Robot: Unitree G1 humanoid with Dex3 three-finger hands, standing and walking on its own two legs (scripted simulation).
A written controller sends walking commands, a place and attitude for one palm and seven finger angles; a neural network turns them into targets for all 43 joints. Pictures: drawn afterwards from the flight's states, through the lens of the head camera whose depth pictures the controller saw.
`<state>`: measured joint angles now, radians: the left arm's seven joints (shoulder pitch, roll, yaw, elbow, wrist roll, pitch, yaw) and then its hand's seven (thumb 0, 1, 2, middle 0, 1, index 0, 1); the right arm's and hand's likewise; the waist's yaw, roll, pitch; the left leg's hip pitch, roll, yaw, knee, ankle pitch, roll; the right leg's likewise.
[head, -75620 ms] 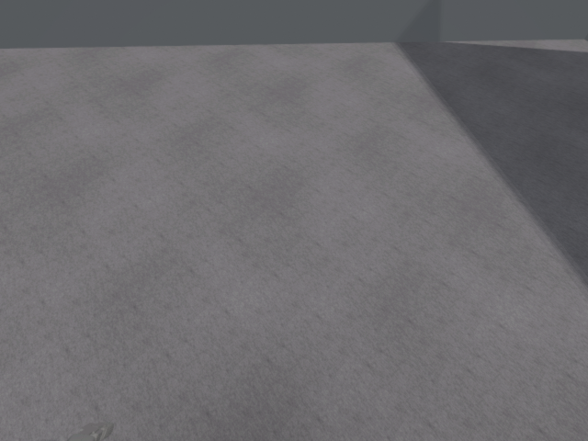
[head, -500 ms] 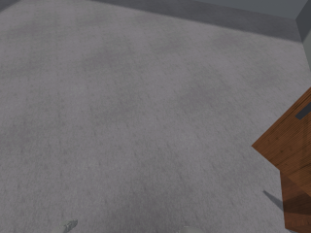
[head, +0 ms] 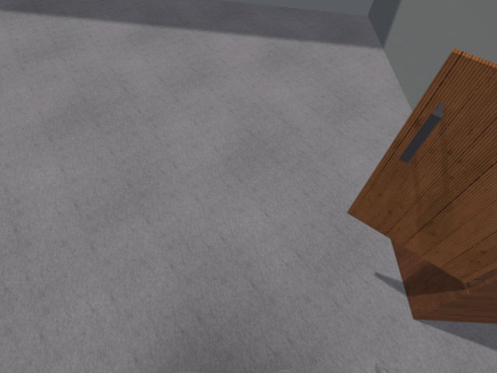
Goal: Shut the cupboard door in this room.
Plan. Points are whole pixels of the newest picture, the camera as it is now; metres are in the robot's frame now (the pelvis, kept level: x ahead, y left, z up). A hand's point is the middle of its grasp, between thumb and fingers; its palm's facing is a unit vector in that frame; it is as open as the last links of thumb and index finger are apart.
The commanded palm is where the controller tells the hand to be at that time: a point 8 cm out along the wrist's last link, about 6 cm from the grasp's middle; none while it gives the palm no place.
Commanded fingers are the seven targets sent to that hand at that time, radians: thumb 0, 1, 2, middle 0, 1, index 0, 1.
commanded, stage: turn to face it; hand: left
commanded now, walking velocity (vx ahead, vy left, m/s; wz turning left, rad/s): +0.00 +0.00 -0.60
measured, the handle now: (422, 133) +0.63 -0.35 +0.03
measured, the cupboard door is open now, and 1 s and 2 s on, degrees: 56 56 56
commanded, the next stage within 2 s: take the last steps up to it in 0.88 s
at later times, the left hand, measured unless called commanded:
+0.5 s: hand (173, 356) +0.16 +0.14 -0.14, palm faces -0.29 -0.92 -0.27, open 7.4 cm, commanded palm none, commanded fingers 0.00 0.90 0.90 -0.20 -0.30 -0.20 -0.30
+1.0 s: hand (189, 333) +0.20 +0.12 -0.15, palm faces -0.47 -0.86 -0.22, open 7.4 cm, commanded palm none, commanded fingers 0.00 0.90 0.90 -0.20 -0.30 -0.20 -0.30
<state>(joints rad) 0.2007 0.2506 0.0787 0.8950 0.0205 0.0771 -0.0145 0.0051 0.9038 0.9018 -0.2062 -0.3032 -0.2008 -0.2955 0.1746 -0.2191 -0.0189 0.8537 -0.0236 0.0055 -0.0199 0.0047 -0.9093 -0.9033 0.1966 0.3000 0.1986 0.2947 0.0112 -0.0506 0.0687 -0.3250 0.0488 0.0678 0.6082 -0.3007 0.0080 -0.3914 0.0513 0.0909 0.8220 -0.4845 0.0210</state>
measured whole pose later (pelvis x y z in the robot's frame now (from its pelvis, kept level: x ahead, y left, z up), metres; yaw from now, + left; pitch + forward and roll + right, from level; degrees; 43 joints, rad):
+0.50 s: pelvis +0.00 -0.03 +0.00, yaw -17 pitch +0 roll +0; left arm 0.16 0.21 0.05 0.88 0.02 0.04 0.00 0.00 0.91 0.90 -0.20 -0.30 -0.20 -0.30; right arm 0.21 -0.28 -0.05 0.92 -0.02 0.06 -0.01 0.01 -0.91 -0.90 0.20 0.30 0.20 0.29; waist -0.03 0.04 0.09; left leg -0.48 0.09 0.06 1.08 -0.45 -0.08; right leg -0.27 0.00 0.01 0.55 -0.28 -0.01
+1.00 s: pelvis +0.02 -0.02 +0.01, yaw -29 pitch +0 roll -1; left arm 0.16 0.23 0.07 0.93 0.02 0.07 -0.02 0.00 0.91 0.90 -0.20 -0.30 -0.20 -0.29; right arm 0.27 -0.19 -0.02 0.96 -0.03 0.02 -0.02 0.00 -0.91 -0.90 0.20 0.30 0.20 0.30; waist -0.02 0.01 0.07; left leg -0.25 0.10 0.14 0.54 -0.28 -0.01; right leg -0.28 0.00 -0.04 0.67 -0.38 0.02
